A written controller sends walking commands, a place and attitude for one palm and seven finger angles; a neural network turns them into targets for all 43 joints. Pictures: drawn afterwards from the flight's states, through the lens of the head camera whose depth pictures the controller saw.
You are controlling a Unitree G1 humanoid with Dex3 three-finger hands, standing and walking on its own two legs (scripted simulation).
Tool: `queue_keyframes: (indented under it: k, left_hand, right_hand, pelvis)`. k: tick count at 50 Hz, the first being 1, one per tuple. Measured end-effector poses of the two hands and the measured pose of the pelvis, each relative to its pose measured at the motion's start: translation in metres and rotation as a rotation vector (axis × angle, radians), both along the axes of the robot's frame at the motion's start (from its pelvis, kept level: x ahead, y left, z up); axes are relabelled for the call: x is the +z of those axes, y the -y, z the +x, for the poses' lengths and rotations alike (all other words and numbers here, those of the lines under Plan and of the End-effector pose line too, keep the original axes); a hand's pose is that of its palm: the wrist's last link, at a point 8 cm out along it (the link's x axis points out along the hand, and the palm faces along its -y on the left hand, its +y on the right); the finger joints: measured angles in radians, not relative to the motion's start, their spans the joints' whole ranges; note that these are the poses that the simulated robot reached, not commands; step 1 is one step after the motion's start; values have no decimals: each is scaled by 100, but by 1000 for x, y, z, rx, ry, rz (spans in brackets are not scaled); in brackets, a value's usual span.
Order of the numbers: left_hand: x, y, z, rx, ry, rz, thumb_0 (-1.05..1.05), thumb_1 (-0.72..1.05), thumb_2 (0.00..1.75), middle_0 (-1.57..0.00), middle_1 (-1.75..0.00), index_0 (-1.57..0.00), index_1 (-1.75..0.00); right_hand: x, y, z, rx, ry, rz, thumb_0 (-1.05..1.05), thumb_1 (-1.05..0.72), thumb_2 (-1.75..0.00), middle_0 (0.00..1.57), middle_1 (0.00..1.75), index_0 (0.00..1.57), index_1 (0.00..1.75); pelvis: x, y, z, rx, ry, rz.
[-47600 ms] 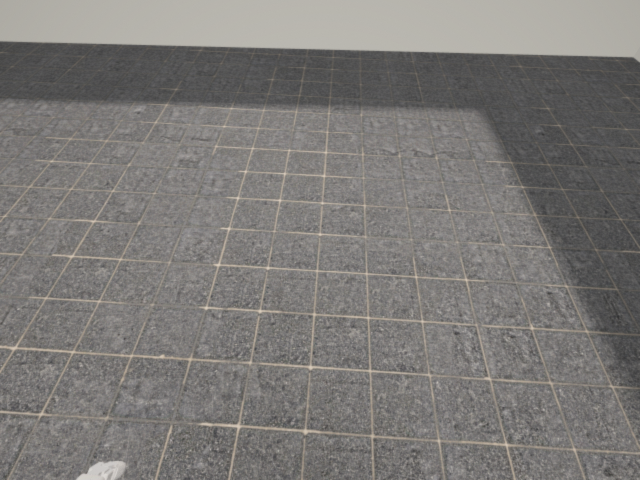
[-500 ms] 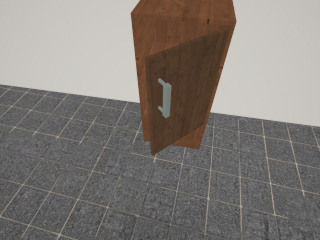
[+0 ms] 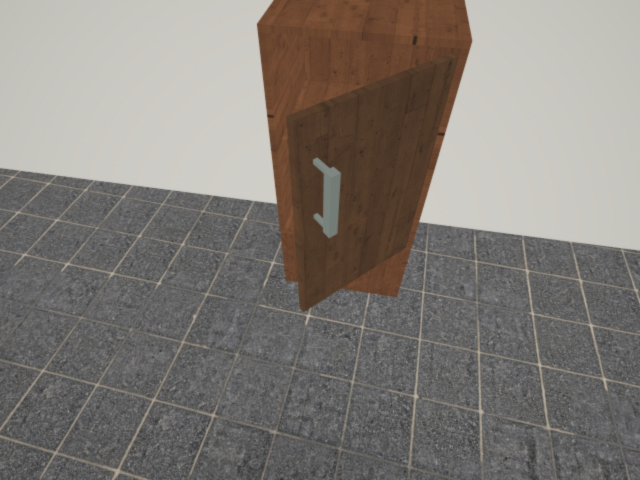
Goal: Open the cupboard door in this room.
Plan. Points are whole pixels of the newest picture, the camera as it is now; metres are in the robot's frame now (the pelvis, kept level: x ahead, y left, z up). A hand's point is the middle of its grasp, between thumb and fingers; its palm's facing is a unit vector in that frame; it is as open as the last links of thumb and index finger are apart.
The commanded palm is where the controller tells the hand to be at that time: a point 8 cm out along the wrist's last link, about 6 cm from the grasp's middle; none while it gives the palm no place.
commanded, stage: look to check the result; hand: left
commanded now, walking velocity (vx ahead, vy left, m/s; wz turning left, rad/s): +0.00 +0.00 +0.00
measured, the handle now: (324, 198) +0.60 +0.03 -0.03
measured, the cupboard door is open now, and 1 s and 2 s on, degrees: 46 46 46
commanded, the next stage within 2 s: walk to a spot facing it in 0.32 s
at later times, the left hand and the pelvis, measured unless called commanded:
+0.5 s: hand out of the picture +0.06 +0.21 -0.17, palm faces +0.01 -0.96 -0.27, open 7.3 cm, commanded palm none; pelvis +0.01 +0.00 +0.00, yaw +0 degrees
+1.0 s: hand out of the picture +0.08 +0.16 -0.17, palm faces -0.18 -0.95 -0.27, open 7.3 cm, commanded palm none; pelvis +0.00 -0.03 -0.01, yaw -15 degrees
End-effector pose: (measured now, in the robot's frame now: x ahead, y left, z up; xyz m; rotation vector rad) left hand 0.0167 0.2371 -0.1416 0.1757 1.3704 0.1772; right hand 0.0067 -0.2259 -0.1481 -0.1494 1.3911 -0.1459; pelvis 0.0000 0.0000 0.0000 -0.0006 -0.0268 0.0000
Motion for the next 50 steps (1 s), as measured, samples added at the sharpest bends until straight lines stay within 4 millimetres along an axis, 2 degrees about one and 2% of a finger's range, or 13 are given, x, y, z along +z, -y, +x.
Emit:
queue_keyframes:
  k: [27,31,36,43,50]
  left_hand:
    - [9,-18,43,-35,60,49,0,91,90,-20,-30,-20,-30]
    - [4,-14,46,-53,40,39,0,91,90,-20,-30,-20,-30]
    - [-2,-6,54,-96,26,25,0,91,90,-20,-30,-20,-30]
    - [-3,15,66,-152,50,48,0,91,90,-20,-30,-20,-30]
    - [7,33,69,-212,15,45,0,91,90,-21,-30,-20,-30]
  right_hand:
    - [8,31,42,29,58,-63,0,-91,-89,20,30,20,30]
    - [6,28,42,-13,81,-60,0,-91,-89,20,30,20,30]
    - [0,28,32,-72,97,-52,0,-91,-89,20,30,20,30]
    - [-20,48,14,-151,88,-31,0,-90,-89,20,30,20,30]
    - [1,67,17,-230,132,-63,1,-91,-89,20,30,20,30]
  pelvis:
    - [2,4,10,-14,-6,0]
    - [-2,4,10,-54,-9,3]
    - [-8,8,7,-107,-16,24]
    - [-20,26,3,-184,-15,34]
    - [-5,31,0,-267,-35,42]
